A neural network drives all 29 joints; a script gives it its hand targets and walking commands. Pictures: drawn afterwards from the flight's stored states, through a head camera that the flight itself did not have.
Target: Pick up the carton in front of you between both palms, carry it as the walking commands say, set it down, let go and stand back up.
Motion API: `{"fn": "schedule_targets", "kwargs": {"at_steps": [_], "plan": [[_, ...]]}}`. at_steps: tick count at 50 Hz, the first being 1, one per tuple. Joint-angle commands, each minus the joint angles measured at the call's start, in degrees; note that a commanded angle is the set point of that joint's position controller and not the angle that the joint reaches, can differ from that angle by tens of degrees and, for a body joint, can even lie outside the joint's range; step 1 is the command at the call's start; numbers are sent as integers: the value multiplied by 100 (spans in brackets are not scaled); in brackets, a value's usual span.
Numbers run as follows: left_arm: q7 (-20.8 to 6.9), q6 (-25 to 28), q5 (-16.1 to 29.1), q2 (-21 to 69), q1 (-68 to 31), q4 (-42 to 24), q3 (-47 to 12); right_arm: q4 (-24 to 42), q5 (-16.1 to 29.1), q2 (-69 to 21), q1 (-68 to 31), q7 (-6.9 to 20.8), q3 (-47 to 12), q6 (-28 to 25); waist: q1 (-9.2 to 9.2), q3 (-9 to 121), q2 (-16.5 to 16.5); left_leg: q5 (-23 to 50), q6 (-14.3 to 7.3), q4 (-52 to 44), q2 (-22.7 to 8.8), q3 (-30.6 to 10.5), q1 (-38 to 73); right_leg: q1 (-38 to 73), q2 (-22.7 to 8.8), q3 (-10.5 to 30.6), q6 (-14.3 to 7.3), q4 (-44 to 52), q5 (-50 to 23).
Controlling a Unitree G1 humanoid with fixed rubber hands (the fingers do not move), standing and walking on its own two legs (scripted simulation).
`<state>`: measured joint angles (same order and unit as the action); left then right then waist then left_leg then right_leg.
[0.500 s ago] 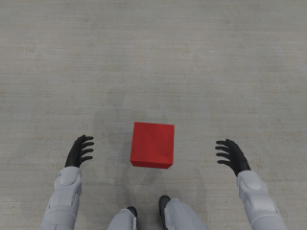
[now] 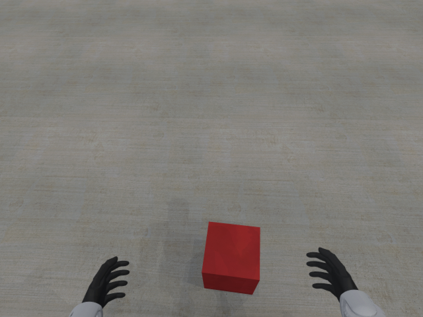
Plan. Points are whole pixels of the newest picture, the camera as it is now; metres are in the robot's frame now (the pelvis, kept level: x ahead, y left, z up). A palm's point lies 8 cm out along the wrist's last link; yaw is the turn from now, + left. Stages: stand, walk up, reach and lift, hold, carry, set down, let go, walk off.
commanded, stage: let go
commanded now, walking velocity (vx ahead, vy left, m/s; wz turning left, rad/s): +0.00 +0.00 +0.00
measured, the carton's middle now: (231, 259) +0.41 -0.06 -0.65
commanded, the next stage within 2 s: stand in 0.24 s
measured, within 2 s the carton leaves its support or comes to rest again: neither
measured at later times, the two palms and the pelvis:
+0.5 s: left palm out of the picture +0.13 +0.24 -0.10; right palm (373, 312) +0.13 -0.29 -0.10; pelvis +0.03 -0.02 -0.01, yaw -3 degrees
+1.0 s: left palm (115, 313) +0.15 +0.21 -0.13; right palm out of the picture +0.07 -0.29 -0.13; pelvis +0.05 -0.03 -0.02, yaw -6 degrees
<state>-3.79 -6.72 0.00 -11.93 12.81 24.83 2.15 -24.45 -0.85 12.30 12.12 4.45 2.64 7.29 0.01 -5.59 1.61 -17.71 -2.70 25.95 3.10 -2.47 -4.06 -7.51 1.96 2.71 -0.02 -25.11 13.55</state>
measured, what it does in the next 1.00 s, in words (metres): shifts its weight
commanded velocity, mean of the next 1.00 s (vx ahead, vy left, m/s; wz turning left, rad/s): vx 0.00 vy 0.00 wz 0.00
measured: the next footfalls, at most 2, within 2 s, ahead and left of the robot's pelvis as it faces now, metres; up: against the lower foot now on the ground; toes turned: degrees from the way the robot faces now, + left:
none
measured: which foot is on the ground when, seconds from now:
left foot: down 0.00-1.00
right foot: down 0.00-1.00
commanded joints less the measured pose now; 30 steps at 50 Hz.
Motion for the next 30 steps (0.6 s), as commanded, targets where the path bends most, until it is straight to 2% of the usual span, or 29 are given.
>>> {"fn": "schedule_targets", "kwargs": {"at_steps": [1, 4, 5, 6, 12, 13, 14, 15, 17, 20, 22, 25, 30], "plan": [[2, -4, -16, -448, -330, -589, 130, 540, -35, 609, -153, -20, 220, 7, -75, 158, -89, 1079, 301, -678, -394, -86, -842, 791, 63, -226, 10, 64, -880], [15, -39, -53, -473, -285, -594, 163, 576, -17, 589, -149, -25, 209, 31, -31, 198, -40, 1328, 324, -613, -374, -70, -756, 852, 56, -209, 0, 65, -1023], [138, 126, 16, -526, 21, -220, 197, 874, -95, 837, -458, -170, 225, 335, 49, 546, -159, 1885, 353, -352, -374, -76, -315, 596, 197, -240, 45, -86, -886], [190, 160, 32, -504, -61, -329, 164, 814, -69, 747, -234, -230, 160, 403, 4, 516, -5, 2068, 383, -268, -360, -96, -334, 461, 171, -232, 26, -80, -861], [225, 143, 100, -532, -274, -416, 88, 789, 43, 643, -294, -347, 17, 537, -19, 462, 81, 1867, 359, -241, -307, -46, -426, 289, 149, -143, -3, -87, -968], [424, 509, -310, -891, 609, 610, 224, -16, -163, 936, 126, -512, 115, -266, 74, 247, 337, -1249, 328, -361, -671, -30, -774, -977, -509, 459, 125, 363, 568], [515, 643, -336, -1136, 454, 600, 247, -75, -295, 939, 304, -599, 134, -544, -64, -167, 127, -1678, 282, -505, -745, -357, -957, -1326, -515, 603, 138, 497, 1171], [511, 773, -311, -1009, 266, 643, 223, -182, -341, 927, 236, -632, 109, -730, -42, -194, 73, -1602, 223, -470, -820, -477, -996, -1620, -484, 657, 108, 490, 1118], [454, 994, -240, -791, 207, 819, 143, -307, -265, 878, 149, -647, 77, -976, -67, 288, -80, -949, 134, -325, -927, -505, -822, -1459, -442, 677, 25, 314, 349], [395, 1170, -217, -746, 184, 1038, 101, -537, -153, 913, 235, -617, 33, -1158, -92, 1179, -319, 289, 207, 52, -870, -347, -536, -923, -482, 813, -86, -80, -1167], [410, 1172, -188, -794, 376, 1215, 86, -662, -120, 942, 341, -629, 1, -1167, -85, 1330, -245, 933, 260, 233, -857, -275, -467, -873, -475, 834, -135, -281, -1740], [445, 1116, -158, -837, 597, 1382, 59, -805, -91, 958, 522, -656, -47, -1106, -86, 1274, -152, 1460, 264, 391, -881, -191, -497, -973, -424, 817, -173, -441, -1861], [494, 1035, -138, -856, 759, 1498, 15, -1008, -55, 994, 799, -716, -98, -1003, -105, 1154, -105, 1836, 242, 548, -890, -42, -613, -1051, -370, 827, -248, -652, -2084]]}}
